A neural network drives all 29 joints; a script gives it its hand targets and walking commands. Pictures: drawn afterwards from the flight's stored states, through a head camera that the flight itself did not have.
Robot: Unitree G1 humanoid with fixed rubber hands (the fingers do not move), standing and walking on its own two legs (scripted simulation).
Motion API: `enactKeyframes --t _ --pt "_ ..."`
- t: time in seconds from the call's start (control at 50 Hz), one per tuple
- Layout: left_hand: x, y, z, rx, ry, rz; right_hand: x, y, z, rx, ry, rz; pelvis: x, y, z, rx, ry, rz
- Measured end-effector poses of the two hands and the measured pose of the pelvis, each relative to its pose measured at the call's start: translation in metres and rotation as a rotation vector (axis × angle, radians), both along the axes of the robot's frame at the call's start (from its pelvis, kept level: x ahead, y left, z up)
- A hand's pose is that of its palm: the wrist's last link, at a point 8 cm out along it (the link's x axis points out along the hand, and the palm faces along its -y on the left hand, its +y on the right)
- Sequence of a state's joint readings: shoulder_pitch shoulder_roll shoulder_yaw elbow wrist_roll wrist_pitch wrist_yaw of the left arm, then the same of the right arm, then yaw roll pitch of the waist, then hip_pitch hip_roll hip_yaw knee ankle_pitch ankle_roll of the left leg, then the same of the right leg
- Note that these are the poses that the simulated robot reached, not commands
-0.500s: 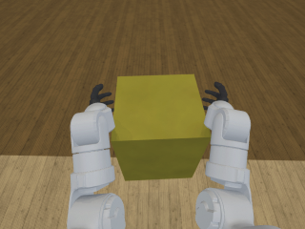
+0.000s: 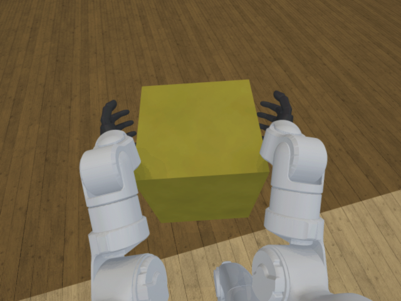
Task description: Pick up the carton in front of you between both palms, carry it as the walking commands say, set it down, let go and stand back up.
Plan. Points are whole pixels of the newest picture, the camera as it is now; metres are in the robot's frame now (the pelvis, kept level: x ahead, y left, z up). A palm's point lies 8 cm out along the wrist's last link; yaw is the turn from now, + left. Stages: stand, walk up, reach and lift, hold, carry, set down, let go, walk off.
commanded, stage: carry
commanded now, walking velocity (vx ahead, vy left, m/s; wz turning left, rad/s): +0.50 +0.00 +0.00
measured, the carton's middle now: (200, 158) +0.39 -0.04 +0.03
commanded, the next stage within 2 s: none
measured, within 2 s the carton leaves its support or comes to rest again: neither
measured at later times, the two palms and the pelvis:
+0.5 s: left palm (94, 28) +0.65 +0.16 +0.19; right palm (216, 11) +0.68 -0.12 +0.20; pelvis +0.31 -0.01 +0.02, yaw +1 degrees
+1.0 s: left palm out of the picture +0.97 +0.15 +0.14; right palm out of the picture +0.98 -0.13 +0.15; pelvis +0.63 +0.00 +0.02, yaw +2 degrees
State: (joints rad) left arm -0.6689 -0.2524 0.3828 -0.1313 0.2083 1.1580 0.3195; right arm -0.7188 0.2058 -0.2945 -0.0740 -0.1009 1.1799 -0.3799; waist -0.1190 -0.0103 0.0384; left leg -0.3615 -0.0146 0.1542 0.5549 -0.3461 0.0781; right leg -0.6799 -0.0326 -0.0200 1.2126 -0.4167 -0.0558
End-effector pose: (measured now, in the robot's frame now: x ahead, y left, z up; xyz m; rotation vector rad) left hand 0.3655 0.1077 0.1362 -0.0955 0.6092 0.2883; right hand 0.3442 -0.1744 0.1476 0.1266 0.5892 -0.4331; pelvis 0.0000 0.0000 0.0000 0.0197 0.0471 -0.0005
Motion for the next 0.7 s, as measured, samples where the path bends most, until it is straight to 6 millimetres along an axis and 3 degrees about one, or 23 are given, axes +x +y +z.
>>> enactKeyframes --t 0.08,0.16,0.32,0.44,0.52,0.6,0.7 --pt "0.047 0.005 0.019 0.012 -0.055 0.033 0.061 0.004 0.018 0.008 -0.057 0.049 0.048 -0.009 0.005 -0.004 0.012 -0.007" --pt "0.093 0.01 0.032 0.022 -0.094 0.058 0.126 0.012 0.027 0.007 -0.101 0.129 0.106 -0.025 -0.004 -0.031 0.01 0.017" --pt "0.162 0.034 0.025 -0.006 0.031 0.165 0.226 0.039 0.024 -0.008 0.021 0.198 0.197 -0.038 0.018 -0.013 0.034 0.024" --pt "0.24 0.047 0.045 -0.015 -0.052 0.165 0.3 0.051 0.044 -0.028 -0.065 0.168 0.267 -0.024 0.024 -0.015 0.042 0.024" --pt "0.304 0.052 0.048 -0.018 -0.082 0.099 0.347 0.054 0.052 -0.043 -0.091 0.15 0.325 -0.006 0.014 0.0 0.02 0.005" --pt "0.363 0.041 0.043 -0.009 -0.027 0.012 0.378 0.043 0.046 -0.03 -0.033 0.079 0.372 0.012 0.021 -0.029 0.015 0.008" --pt "0.421 0.029 0.041 -0.017 0.034 -0.009 0.421 0.031 0.043 -0.014 0.028 0.01 0.425 0.022 0.039 -0.049 0.025 -0.001"
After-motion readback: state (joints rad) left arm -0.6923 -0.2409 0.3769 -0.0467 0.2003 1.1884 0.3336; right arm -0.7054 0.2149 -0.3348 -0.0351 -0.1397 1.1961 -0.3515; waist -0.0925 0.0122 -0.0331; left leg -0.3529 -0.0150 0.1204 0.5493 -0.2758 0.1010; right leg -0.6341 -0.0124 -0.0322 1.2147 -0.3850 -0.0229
